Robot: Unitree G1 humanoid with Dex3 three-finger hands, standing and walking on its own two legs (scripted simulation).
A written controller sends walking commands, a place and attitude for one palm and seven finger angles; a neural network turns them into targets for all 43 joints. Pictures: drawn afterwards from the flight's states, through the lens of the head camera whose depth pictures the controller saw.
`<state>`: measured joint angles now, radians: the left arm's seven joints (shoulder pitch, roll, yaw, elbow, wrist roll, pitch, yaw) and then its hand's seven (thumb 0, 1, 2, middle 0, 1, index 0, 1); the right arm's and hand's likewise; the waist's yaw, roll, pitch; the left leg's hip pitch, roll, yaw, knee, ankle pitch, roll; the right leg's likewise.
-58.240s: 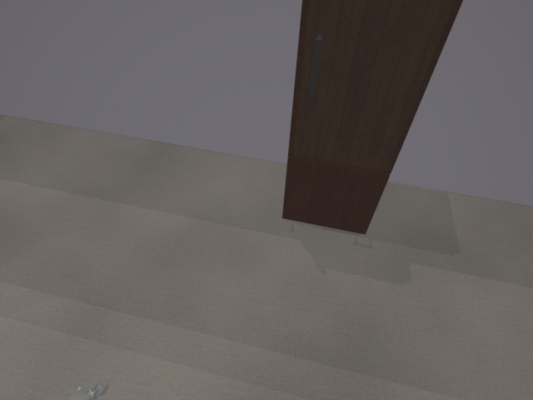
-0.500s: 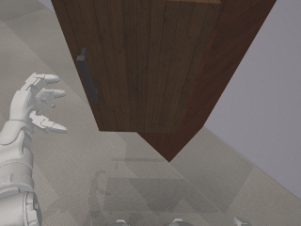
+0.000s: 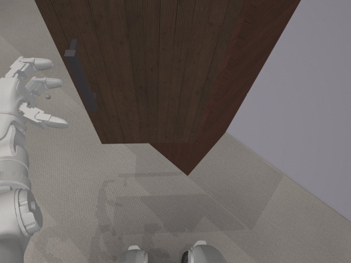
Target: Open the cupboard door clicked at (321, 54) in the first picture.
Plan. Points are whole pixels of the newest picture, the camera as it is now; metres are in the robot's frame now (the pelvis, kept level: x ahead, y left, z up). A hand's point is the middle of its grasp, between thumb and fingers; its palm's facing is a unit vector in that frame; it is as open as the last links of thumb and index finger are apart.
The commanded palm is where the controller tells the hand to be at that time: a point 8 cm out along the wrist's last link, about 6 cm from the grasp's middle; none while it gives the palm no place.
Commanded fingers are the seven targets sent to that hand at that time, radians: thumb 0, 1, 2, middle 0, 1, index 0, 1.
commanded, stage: move the hooked fingers beside the handle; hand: left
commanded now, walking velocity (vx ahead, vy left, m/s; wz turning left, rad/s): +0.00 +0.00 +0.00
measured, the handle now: (84, 79) +0.51 +0.20 +0.08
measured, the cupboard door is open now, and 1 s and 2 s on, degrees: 44 44 44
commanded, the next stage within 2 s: slide the fingers in behind the handle in 0.80 s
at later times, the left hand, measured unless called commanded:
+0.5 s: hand (51, 100) +0.45 +0.26 +0.08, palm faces +0.00 -1.00 +0.00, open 14.0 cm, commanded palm +0.43 +0.30 +0.08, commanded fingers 0.00 -0.50 0.30 -0.30 -1.20 -0.30 -1.20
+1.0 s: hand (52, 97) +0.46 +0.25 +0.08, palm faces +0.01 -1.00 +0.00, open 14.0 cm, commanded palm +0.43 +0.30 +0.08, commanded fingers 0.00 -0.50 0.30 -0.30 -1.20 -0.30 -1.20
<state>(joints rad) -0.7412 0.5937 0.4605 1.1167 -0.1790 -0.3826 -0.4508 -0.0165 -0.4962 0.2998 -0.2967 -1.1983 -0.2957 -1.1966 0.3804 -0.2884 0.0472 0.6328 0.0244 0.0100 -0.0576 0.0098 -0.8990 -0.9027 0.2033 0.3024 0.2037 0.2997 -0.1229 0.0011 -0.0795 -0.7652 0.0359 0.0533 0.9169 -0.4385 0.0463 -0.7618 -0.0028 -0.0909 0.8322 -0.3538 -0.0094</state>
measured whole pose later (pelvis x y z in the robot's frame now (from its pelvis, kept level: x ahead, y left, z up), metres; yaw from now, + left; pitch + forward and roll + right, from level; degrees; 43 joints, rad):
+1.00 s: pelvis +0.01 +0.00 +0.00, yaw -1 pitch +17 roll -3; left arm -0.70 0.57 0.46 1.07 -0.19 -0.39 -0.45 -0.02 -0.50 0.30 -0.30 -1.20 -0.30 -1.20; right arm 0.39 -0.28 0.04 0.62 0.03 0.06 -0.05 0.01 -0.90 -0.90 0.20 0.30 0.20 0.30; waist -0.12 0.01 -0.10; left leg -0.77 0.04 0.05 0.93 -0.46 0.05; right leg -0.77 0.01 -0.09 0.84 -0.37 -0.01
